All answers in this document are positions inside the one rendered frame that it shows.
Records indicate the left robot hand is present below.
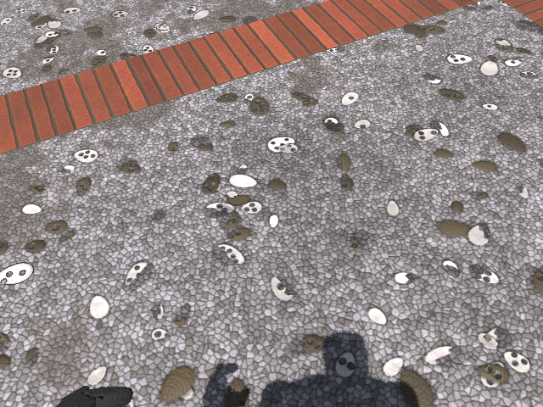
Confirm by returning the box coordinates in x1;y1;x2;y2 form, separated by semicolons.
55;386;133;407

